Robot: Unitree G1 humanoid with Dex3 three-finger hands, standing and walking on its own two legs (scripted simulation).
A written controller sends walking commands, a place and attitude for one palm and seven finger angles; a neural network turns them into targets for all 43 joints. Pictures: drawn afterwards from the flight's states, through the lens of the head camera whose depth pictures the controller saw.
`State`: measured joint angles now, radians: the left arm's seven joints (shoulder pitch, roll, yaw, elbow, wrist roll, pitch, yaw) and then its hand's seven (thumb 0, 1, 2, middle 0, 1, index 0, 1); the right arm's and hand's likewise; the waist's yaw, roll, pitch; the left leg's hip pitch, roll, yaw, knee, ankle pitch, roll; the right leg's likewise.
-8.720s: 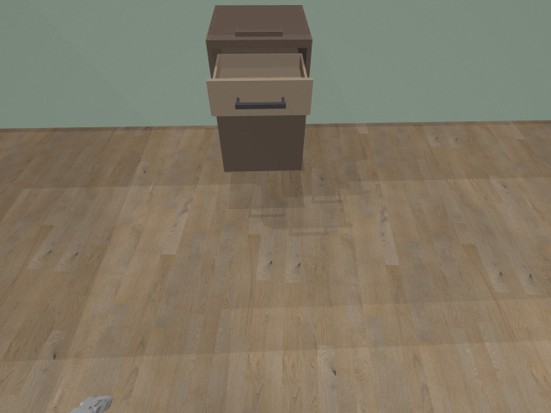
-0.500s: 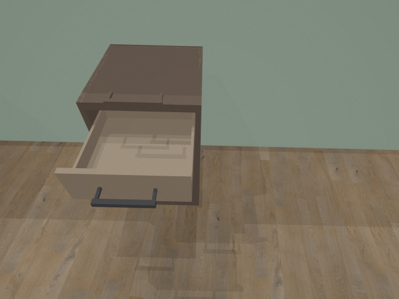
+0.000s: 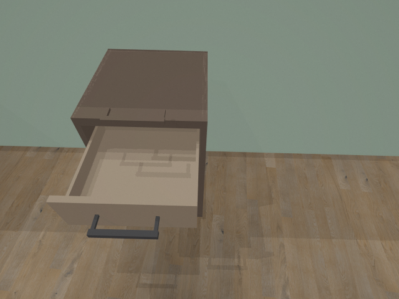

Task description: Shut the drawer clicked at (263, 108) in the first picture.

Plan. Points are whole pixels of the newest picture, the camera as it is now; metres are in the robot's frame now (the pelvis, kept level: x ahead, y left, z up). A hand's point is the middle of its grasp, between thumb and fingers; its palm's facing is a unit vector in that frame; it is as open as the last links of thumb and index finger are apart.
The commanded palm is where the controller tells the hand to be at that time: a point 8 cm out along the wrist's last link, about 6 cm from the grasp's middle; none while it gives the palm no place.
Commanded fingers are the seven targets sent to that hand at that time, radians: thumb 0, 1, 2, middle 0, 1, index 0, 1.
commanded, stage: come to a stop and stand still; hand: left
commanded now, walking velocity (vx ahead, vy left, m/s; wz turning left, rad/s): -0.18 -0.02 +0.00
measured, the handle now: (125, 226) +0.31 +0.23 -0.17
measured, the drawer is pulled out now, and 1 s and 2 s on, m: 0.28 0.28 0.28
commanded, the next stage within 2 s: look again from close up in 0.76 s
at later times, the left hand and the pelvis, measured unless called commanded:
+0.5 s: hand out of the picture +0.05 +0.17 -0.17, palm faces +0.05 -0.97 -0.22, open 7.3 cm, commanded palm none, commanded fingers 0.00 0.90 0.90 -0.20 -0.30 -0.20 -0.30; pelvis +0.00 -0.02 +0.00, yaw +1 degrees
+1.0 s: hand out of the picture +0.00 +0.17 -0.18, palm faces +0.03 -0.98 -0.20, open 7.4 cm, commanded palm none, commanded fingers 0.00 0.90 0.90 -0.20 -0.30 -0.20 -0.30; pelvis +0.02 -0.01 -0.01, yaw +1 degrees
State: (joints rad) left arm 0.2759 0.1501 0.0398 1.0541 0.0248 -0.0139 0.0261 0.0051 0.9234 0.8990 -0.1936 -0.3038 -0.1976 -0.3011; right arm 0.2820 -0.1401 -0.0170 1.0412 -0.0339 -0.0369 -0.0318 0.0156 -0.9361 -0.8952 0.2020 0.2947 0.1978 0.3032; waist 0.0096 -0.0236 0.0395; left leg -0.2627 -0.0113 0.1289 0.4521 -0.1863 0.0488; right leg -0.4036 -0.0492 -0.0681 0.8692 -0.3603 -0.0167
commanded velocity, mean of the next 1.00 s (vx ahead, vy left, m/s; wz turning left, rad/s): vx -0.04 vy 0.02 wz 0.00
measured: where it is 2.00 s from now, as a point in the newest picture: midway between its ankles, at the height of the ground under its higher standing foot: outside the picture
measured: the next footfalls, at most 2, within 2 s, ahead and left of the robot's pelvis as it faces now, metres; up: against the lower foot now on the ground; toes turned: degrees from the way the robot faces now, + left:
right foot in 0.06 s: +0.03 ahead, -0.10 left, +0.00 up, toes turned -3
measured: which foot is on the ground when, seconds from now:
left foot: down 0.00-1.00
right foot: up 0.00-0.04, down 0.06-1.00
